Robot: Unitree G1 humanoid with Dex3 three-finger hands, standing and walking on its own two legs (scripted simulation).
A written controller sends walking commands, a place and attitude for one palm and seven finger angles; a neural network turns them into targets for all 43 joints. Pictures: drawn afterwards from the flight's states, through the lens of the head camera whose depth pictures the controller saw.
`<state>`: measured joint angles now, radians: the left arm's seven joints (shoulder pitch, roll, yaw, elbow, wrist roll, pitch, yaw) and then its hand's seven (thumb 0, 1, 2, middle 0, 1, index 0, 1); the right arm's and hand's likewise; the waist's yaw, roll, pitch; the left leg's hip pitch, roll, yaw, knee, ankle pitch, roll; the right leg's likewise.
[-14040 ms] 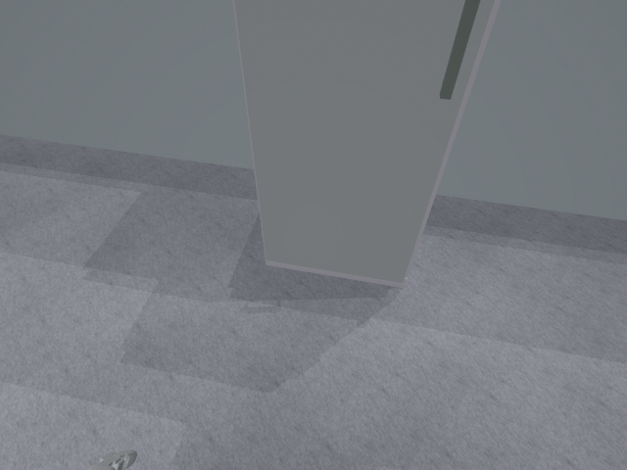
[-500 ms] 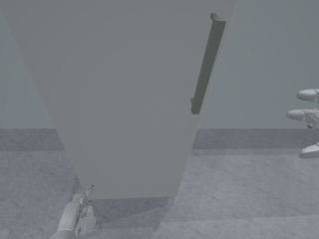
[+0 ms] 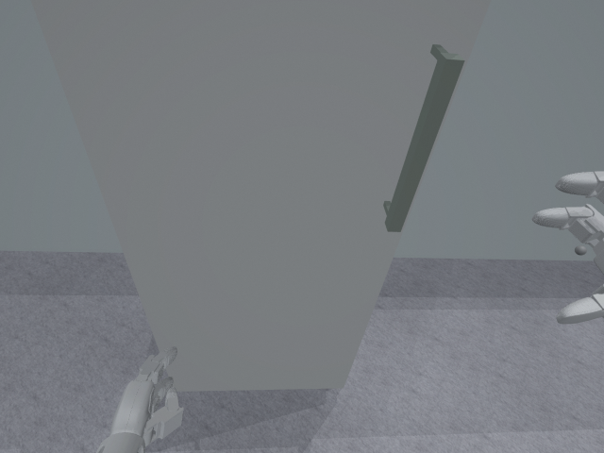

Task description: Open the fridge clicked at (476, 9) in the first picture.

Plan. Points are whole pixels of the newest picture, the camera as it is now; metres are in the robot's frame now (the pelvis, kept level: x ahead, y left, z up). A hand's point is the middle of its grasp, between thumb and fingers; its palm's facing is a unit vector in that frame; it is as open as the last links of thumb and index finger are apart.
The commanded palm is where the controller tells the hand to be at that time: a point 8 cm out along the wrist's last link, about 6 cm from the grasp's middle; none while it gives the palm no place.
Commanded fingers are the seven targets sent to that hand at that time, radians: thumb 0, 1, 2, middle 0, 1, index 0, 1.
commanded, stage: move the hooked fingers beside the handle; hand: right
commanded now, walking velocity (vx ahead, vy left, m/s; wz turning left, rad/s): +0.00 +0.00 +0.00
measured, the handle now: (412, 149) +0.48 -0.14 +0.21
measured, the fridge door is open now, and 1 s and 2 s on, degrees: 0 0 0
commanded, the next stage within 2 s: none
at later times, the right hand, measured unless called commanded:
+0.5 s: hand (570, 224) +0.32 -0.28 +0.22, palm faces +0.07 +0.99 -0.09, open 14.0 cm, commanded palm +0.28 -0.31 +0.23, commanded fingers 0.00 0.50 -0.30 0.30 1.20 0.30 1.20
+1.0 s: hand (506, 198) +0.35 -0.22 +0.23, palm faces -0.02 +1.00 -0.04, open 14.0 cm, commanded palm +0.33 -0.27 +0.23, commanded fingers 0.00 0.50 -0.30 0.30 1.20 0.30 1.20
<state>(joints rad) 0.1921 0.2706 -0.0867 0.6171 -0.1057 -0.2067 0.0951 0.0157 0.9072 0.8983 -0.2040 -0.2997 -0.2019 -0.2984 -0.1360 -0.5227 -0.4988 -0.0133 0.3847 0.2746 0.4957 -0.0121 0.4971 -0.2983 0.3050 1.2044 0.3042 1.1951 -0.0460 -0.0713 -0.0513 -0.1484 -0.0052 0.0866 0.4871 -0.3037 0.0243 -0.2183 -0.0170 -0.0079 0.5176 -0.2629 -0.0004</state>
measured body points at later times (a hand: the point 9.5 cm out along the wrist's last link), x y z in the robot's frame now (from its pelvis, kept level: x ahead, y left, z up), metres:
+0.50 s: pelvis +0.01 -0.02 +0.00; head -0.02 +0.01 +0.45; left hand +0.20 +0.21 -0.07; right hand +0.31 -0.34 +0.23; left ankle -0.02 +0.10 -0.74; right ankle +0.01 -0.12 -0.74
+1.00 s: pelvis +0.00 -0.02 +0.00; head -0.03 +0.00 +0.45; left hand +0.18 +0.21 -0.07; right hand +0.35 -0.27 +0.23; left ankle -0.02 +0.10 -0.74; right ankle +0.01 -0.12 -0.74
